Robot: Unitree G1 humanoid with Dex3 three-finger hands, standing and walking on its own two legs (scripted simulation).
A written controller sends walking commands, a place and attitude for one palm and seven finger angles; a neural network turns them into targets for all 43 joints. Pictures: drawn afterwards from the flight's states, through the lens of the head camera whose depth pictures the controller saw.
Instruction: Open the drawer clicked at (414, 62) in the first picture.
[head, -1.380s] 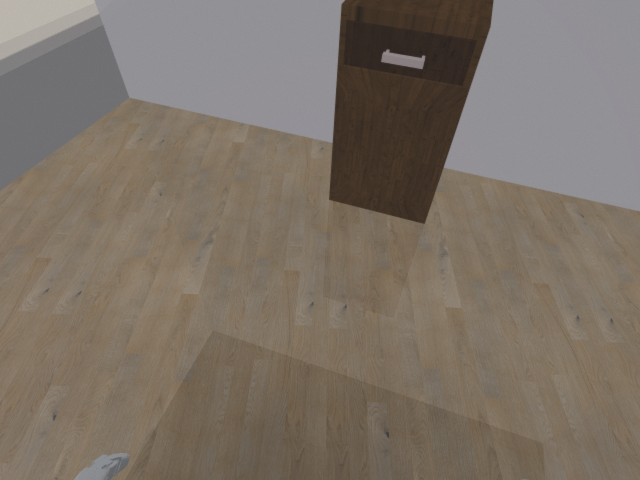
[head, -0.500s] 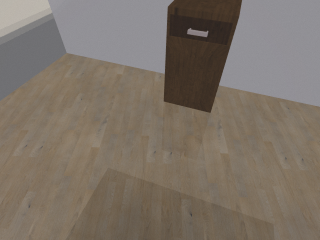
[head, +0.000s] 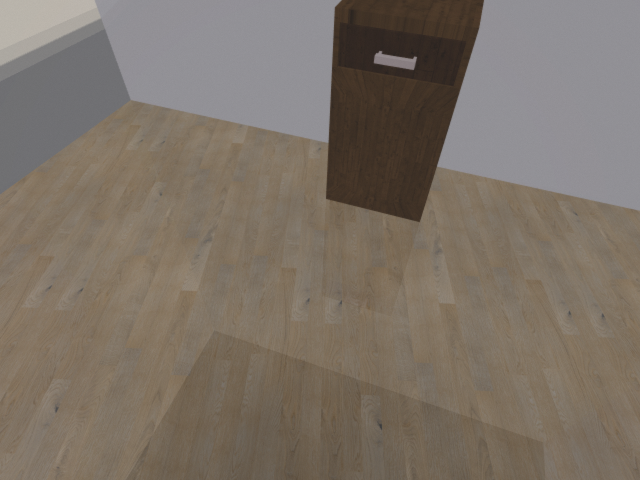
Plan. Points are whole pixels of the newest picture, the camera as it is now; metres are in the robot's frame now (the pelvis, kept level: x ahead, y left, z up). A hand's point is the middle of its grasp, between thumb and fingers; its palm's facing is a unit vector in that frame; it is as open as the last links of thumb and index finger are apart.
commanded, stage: look at it before walking up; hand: left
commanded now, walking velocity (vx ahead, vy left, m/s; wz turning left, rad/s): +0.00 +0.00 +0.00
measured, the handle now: (396, 58) +1.36 -0.18 -0.06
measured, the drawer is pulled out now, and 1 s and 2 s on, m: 0.00 0.00 0.00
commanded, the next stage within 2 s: walk to a spot facing it in 0.16 s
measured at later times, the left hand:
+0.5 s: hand out of the picture +0.06 +0.22 -0.18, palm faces -0.05 -0.97 -0.25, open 7.3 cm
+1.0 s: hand out of the picture +0.14 +0.11 -0.17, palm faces -0.09 -0.98 -0.15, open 7.3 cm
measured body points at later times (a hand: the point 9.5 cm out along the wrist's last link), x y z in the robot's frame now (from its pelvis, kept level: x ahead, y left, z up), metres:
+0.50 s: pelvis +0.03 +0.00 -0.01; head +0.02 +0.00 +0.44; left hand +0.06 +0.27 -0.16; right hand +0.06 -0.27 -0.16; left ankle +0.00 +0.13 -0.75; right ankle +0.00 -0.12 -0.74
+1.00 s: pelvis +0.20 -0.05 -0.01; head +0.22 -0.05 +0.44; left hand +0.14 +0.16 -0.16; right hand +0.24 -0.29 -0.16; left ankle +0.35 +0.06 -0.69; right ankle +0.07 -0.11 -0.75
